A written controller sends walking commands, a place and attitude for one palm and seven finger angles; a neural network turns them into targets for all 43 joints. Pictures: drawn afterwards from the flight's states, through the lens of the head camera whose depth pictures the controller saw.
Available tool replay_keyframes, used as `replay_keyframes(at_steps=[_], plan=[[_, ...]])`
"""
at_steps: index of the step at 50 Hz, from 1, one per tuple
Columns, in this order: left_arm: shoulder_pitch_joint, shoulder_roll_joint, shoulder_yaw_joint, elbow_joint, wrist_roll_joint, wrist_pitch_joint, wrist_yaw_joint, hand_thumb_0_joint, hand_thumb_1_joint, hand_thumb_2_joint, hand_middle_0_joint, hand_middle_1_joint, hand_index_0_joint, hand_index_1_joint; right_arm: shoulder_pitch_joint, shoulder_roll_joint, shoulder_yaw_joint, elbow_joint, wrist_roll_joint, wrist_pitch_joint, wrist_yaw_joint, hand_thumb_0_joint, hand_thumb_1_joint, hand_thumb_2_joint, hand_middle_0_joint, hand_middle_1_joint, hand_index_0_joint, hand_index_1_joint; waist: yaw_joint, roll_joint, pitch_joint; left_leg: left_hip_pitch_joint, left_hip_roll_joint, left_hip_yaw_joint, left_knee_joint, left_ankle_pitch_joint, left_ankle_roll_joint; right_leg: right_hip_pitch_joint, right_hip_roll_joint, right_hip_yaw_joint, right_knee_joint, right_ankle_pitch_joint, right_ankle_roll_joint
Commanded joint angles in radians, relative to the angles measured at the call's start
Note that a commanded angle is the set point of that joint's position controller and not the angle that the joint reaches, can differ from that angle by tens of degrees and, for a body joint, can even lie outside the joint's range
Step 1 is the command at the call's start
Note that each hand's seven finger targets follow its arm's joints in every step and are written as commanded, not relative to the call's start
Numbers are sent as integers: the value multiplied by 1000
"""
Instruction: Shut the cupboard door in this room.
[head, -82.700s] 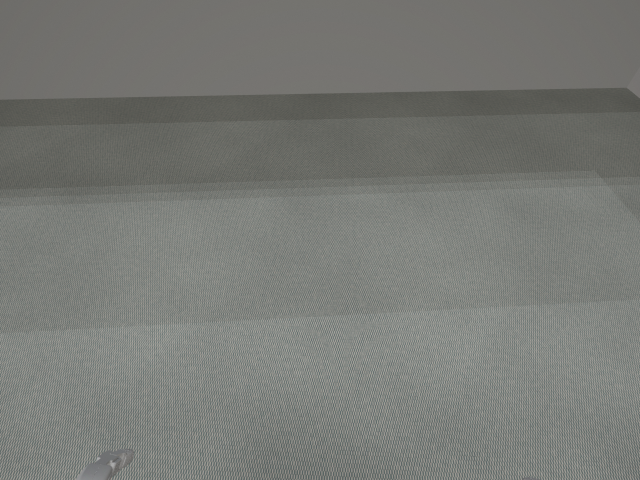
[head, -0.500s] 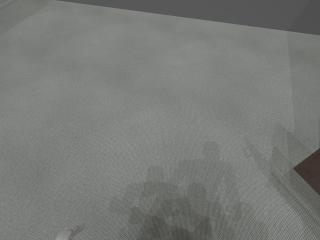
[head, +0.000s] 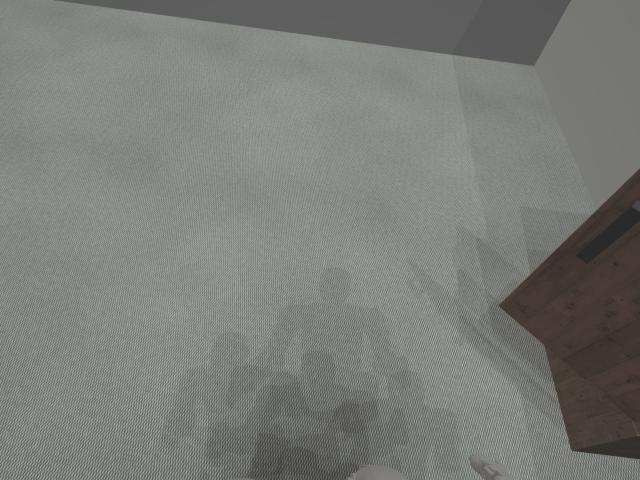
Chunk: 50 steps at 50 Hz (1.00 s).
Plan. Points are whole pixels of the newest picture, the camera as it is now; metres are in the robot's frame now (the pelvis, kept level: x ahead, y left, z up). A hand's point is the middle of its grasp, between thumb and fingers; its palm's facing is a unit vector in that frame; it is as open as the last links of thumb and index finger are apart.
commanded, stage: turn to face it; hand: left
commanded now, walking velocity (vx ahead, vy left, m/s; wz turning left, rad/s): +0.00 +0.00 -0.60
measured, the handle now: (615, 228) +0.57 -0.50 -0.05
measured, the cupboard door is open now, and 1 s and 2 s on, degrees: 47 47 47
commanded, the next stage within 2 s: take the last steps up to it in 1.16 s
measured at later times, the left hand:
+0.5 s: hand (233, 453) +0.16 +0.13 -0.15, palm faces -0.30 -0.92 -0.27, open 7.4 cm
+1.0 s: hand (278, 391) +0.25 +0.08 -0.16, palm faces -0.55 -0.80 -0.25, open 7.4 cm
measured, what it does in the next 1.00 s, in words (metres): steps on the spot, turning right: right foot, then left foot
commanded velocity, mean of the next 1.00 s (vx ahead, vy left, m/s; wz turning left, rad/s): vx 0.00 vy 0.00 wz -0.54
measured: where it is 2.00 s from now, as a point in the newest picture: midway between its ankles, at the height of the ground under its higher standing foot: outside the picture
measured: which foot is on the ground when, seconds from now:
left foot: down 0.00-0.28, up 0.30-0.64, down 0.66-1.00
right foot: up 0.00-0.26, down 0.28-0.66, up 0.68-1.00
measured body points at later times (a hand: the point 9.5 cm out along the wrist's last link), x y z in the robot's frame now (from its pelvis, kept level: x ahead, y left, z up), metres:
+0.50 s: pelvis +0.02 -0.04 +0.00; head +0.07 -0.08 +0.45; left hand +0.18 +0.17 -0.13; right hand +0.01 -0.33 -0.14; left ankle +0.05 +0.11 -0.67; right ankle -0.02 -0.15 -0.74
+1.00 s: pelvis +0.05 -0.04 +0.00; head +0.08 -0.07 +0.44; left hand +0.28 +0.12 -0.14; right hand -0.06 -0.28 -0.15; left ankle +0.10 +0.08 -0.74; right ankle -0.03 -0.14 -0.72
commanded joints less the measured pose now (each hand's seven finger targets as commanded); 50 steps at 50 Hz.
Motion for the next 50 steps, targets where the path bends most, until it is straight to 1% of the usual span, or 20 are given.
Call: replay_keyframes(at_steps=[1, 8, 10, 11, 12, 13, 14, 16, 21, 27, 31, 32, 33, 34, 35, 39, 43, 47, 49, 50], plan=[[-10, 64, 25, -95, 1, -17, -15, 0, 900, 900, -200, -300, -200, -300, 52, -211, -65, -56, 0, -19, -19, 0, -900, -900, 200, 300, 200, 300, -31, 245, -119, 186, 248, -105, -193, 543, 113, -105, -67, -35, 107, 51, 31], [-70, 32, 9, -120, 0, -26, -24, 0, 900, 900, -200, -300, -200, -300, 101, -249, -93, -14, 0, -10, -2, 0, -900, -900, 200, 300, 200, 300, -62, 284, -144, 220, 281, -10, -133, 515, 113, 35, -63, -134, -273, 77, 10], [-59, 43, 8, -115, 1, -34, -24, 0, 900, 900, -200, -300, -200, -300, 107, -259, -99, -9, 2, -7, 4, 0, -900, -900, 200, 300, 200, 300, -58, 269, -139, 184, 278, 11, -82, 497, 86, 120, -45, -159, -402, 140, -7], [-13, 53, 12, -104, 0, -37, -23, 0, 900, 900, -200, -300, -200, -300, 84, -265, -101, -11, 5, -6, 5, 0, -900, -900, 200, 300, 200, 300, -24, 256, -151, 148, 268, 37, -27, 451, 56, 203, -43, -157, -509, 235, -19], [58, 92, 23, -81, 3, -43, -18, 0, 900, 900, -200, -300, -200, -300, 60, -255, -102, -19, 12, -3, 9, 0, -900, -900, 200, 300, 200, 300, 14, 177, -165, 55, 231, 75, 78, 337, 11, 334, -65, -124, -619, 363, -39], [115, 202, 41, -66, 14, -57, -5, 0, 900, 900, -200, -300, -200, -300, 53, -182, -88, -44, 22, 1, 14, 0, -900, -900, 200, 300, 200, 300, 49, -133, -174, -148, 109, 137, 290, -1, -57, 471, -279, 166, -740, 561, -113], [149, 272, 52, -51, 5, -60, 10, 0, 900, 900, -200, -300, -200, -300, -10, -148, -68, -92, 19, 10, 11, 0, -900, -900, 200, 300, 200, 300, 73, -280, -143, -311, 5, 55, 500, -376, -84, 444, -438, 387, -740, 863, -221], [101, 225, 47, -64, 1, -56, 30, 0, 900, 900, -200, -300, -200, -300, -20, -157, -68, -76, 21, 24, 1, 0, -900, -900, 200, 300, 200, 300, 44, -165, -109, -368, 45, -92, 633, -273, -72, 378, -398, 330, -748, 700, -262], [-26, 165, 24, -100, 1, -64, 31, 0, 900, 900, -200, -300, -200, -300, 33, -150, -66, -27, 16, 20, 14, 0, -900, -900, 200, 300, 200, 300, -26, -114, -156, -254, 21, -64, 507, -100, -101, 323, -264, 171, -695, 724, -212], [13, 188, 31, -81, 6, -59, 27, 0, 900, 900, -200, -300, -200, -300, -2, -138, -62, -49, 23, 9, 11, 0, -900, -900, 200, 300, 200, 300, 1, -106, -156, -180, -34, -49, 238, -115, -98, 333, -257, 276, -668, 720, -227], [-57, 167, 29, -87, -4, -49, 27, 0, 900, 900, -200, -300, -200, -300, 113, -156, -65, -12, 29, -5, 0, 0, -900, -900, 200, 300, 200, 300, -68, -88, -164, 99, -39, -54, -106, 96, -82, 170, -192, 281, -573, 621, -138], [-37, 109, 19, -101, -13, -42, 24, 0, 900, 900, -200, -300, -200, -300, 142, -221, -73, -5, 20, -18, -4, 0, -900, -900, 200, 300, 200, 300, -69, 91, -190, 218, 106, -196, -227, 152, -41, 53, -85, 201, -463, 413, -79], [-5, 61, 7, -118, -20, -40, 14, 0, 900, 900, -200, -300, -200, -300, 158, -314, -90, -16, 7, -21, -6, 0, -900, -900, 200, 300, 200, 300, -65, 361, -199, 284, 352, -424, -258, 319, 76, -98, 28, 44, -224, -39, -17], [-36, 93, 10, -123, -9, -39, 14, 0, 900, 900, -200, -300, -200, -300, 169, -314, -87, -23, 0, -13, -10, 0, -900, -900, 200, 300, 200, 300, -84, 294, -168, 202, 423, -440, -249, 372, 161, -87, -9, 26, -14, -132, -14], [-31, 96, 14, -124, -2, -39, 10, 0, 900, 900, -200, -300, -200, -300, 134, -281, -76, -37, -3, -15, -9, 0, -900, -900, 200, 300, 200, 300, -59, 199, -132, 136, 398, -399, -254, 353, 176, -86, -40, 31, 67, -82, -10], [-32, 67, 18, -94, -2, -23, -11, 0, 900, 900, -200, -300, -200, -300, 65, -222, -64, -44, -4, -18, -16, 0, -900, -900, 200, 300, 200, 300, -29, 250, -108, 174, 258, -129, -193, 554, 123, -101, -64, -29, 68, 21, 20], [-81, 32, 3, -106, -2, -25, -17, 0, 900, 900, -200, -300, -200, -300, 140, -235, -77, -5, -2, -16, -12, 0, -900, -900, 200, 300, 200, 300, -68, 262, -150, 245, 250, -53, -146, 628, 115, -16, -57, -99, -164, 51, 13], [-56, 31, -2, -97, -2, -34, -14, 0, 900, 900, -200, -300, -200, -300, 128, -253, -90, 11, 0, -8, -1, 0, -900, -900, 200, 300, 200, 300, -58, 289, -144, 195, 267, -25, -107, 560, 101, 117, -40, -138, -374, 117, -15], [28, 61, 6, -67, 1, -43, -11, 0, 900, 900, -200, -300, -200, -300, 94, -252, -92, 11, 9, -3, 3, 0, -900, -900, 200, 300, 200, 300, -6, 219, -148, 89, 228, 17, -7, 411, 38, 295, -43, -133, -599, 332, -33], [89, 138, 18, -48, 10, -55, -1, 0, 900, 900, -200, -300, -200, -300, 98, -206, -87, 2, 20, -1, 10, 0, -900, -900, 200, 300, 200, 300, 18, 45, -175, -49, 155, 68, 144, 206, -20, 451, -174, 25, -706, 500, -73]])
